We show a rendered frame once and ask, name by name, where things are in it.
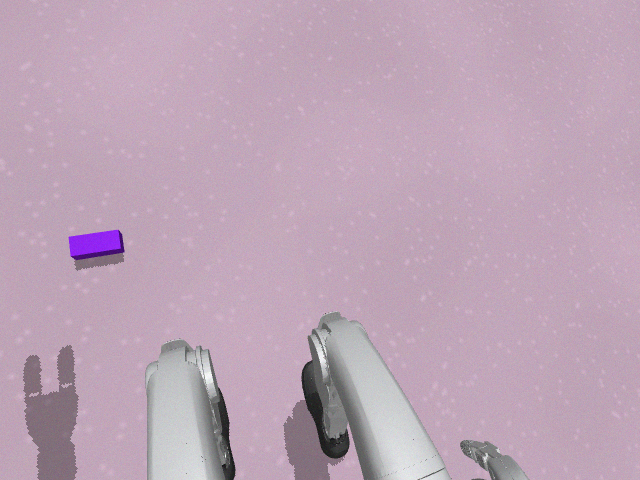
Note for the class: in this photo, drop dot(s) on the small box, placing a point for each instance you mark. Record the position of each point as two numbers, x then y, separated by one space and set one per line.
96 244

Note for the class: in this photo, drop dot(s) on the right robot foot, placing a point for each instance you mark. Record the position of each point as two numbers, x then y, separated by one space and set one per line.
333 448

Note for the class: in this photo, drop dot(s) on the right robot hand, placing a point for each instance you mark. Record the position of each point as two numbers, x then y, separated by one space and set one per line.
489 458

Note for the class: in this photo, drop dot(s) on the left robot foot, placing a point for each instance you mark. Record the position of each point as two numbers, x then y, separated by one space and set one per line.
229 466

